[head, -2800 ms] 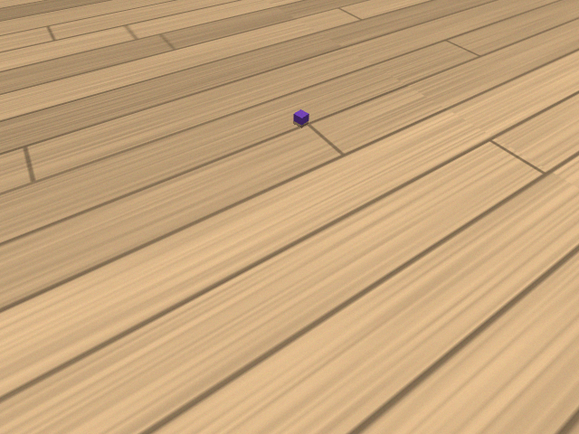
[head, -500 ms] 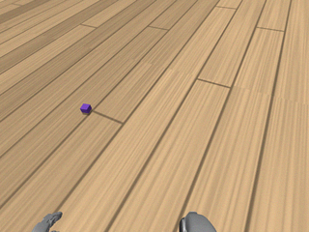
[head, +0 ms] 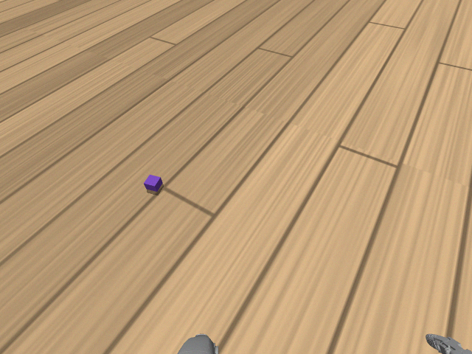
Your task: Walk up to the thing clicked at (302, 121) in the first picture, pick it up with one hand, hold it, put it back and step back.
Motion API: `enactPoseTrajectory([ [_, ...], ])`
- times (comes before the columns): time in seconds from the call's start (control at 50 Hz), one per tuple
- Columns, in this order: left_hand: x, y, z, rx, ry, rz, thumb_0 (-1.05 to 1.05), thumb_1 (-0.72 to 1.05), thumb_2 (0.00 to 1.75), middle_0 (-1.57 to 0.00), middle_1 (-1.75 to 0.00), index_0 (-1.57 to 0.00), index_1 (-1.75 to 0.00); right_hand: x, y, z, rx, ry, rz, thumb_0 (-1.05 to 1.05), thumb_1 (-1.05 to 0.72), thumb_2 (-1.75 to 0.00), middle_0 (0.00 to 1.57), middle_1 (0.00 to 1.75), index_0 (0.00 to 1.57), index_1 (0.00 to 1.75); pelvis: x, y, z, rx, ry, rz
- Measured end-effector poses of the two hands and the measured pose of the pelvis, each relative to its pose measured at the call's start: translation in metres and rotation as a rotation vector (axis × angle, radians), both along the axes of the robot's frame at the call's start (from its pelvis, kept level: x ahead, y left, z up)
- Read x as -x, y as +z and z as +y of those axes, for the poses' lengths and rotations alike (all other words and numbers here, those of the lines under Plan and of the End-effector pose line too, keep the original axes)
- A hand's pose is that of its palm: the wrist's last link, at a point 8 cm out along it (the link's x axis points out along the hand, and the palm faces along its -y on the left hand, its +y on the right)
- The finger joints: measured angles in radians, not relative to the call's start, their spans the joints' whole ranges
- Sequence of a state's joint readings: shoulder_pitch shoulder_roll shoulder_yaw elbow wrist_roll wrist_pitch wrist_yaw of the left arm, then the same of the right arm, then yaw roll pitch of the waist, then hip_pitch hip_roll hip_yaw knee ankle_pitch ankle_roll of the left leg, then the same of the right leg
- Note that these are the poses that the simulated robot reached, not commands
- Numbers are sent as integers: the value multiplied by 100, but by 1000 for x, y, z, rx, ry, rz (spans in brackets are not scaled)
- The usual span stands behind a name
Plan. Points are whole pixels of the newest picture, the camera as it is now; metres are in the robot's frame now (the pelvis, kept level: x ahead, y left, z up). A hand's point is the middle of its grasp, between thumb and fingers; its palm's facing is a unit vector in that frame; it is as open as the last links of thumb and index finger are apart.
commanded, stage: walk up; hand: left
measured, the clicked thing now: (153, 183) +0.99 +0.57 -0.73
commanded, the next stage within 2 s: none
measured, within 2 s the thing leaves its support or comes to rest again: neither
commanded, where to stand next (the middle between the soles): +0.58 +0.38 m, yaw -8 degrees
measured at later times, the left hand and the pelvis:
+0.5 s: hand (87, 264) +0.29 +0.37 -0.11, palm faces -0.10 -0.86 -0.50, open 7.4 cm; pelvis +0.17 +0.09 +0.00, yaw -5 degrees
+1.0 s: hand (29, 238) +0.36 +0.57 -0.15, palm faces -0.10 -0.86 -0.50, open 7.4 cm; pelvis +0.30 +0.26 -0.01, yaw -4 degrees
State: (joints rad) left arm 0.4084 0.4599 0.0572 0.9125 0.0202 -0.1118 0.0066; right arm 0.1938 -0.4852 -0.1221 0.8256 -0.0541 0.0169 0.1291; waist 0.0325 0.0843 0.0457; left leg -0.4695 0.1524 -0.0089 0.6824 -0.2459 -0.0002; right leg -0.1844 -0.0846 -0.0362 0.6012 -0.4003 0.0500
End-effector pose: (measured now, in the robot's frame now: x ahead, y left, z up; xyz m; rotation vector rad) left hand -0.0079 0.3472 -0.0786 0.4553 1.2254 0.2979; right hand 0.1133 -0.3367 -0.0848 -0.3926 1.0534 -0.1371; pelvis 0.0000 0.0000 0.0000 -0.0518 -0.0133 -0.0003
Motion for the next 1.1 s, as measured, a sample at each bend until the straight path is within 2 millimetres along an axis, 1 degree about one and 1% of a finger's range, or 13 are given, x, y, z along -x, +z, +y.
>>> enactPoseTrajectory([
  [0.04,-21,-12,23,-3,-2,17,1,90,89,-21,-30,-21,-30,-16,2,18,19,-10,-18,1,-91,-90,20,30,20,30,-16,-6,17,-38,-5,-8],
  [0.08,-46,-18,36,5,-6,21,1,90,89,-20,-30,-21,-30,-25,6,36,22,-24,-43,1,-91,-90,20,30,20,30,-29,-5,33,-32,-17,-17],
  [0.16,-107,-14,46,44,-58,-21,1,90,89,-20,-30,-21,-30,-25,15,65,1,-96,-33,1,-90,-89,20,30,20,30,-57,9,52,-19,-30,-25],
  [0.24,-166,-7,51,72,-103,-89,1,90,89,-20,-30,-21,-30,-19,13,85,-13,-137,18,1,-90,-89,20,30,20,30,-84,15,67,-40,-36,-33],
  [0.36,-236,3,50,65,-174,-105,1,90,89,-20,-30,-21,-30,-21,-9,102,-48,-195,91,1,-90,-89,20,30,20,30,-126,12,85,-67,-69,-34],
  [0.44,-277,6,54,25,-203,-139,1,90,89,-20,-30,-21,-30,-38,-37,110,-84,-213,126,1,-90,-89,20,30,20,30,-156,-1,90,-63,-84,-32],
  [0.52,-294,13,67,-14,-174,-182,1,90,89,-20,-30,-21,-30,-71,-47,128,-113,-175,159,1,-90,-90,20,30,20,30,-175,-3,97,-36,-78,-45],
  [0.68,-295,30,114,-42,-121,-149,1,90,89,-21,-30,-21,-30,-145,-31,149,-97,-126,95,1,-90,-89,20,30,20,30,-215,10,133,-27,-69,-47],
  [0.78,-299,22,160,-44,-108,-98,1,90,89,-21,-30,-21,-30,-182,-20,169,-48,-113,83,1,-90,-90,20,30,20,30,-239,6,169,-16,-63,-38],
  [0.88,-317,-7,224,-39,-97,-49,1,89,89,-21,-30,-21,-30,-218,-12,205,22,-113,61,1,-91,-90,20,30,20,30,-269,-11,219,-2,-60,-20],
  [0.92,-331,-22,248,-45,-92,-21,1,90,89,-21,-30,-21,-30,-226,-9,224,47,-123,36,1,-91,-90,20,30,20,30,-280,-18,236,-35,-73,-31],
  [0.96,-348,-30,260,-36,-83,-3,1,90,89,-20,-30,-21,-30,-226,-6,242,49,-147,24,1,-91,-90,20,30,20,30,-290,-17,250,-24,-77,-30],
  [1.1,-422,-19,264,62,-145,-57,1,90,89,-20,-30,-21,-30,-216,4,295,18,-211,106,1,-90,-89,20,30,20,30,-327,6,285,-34,-77,-27],
])
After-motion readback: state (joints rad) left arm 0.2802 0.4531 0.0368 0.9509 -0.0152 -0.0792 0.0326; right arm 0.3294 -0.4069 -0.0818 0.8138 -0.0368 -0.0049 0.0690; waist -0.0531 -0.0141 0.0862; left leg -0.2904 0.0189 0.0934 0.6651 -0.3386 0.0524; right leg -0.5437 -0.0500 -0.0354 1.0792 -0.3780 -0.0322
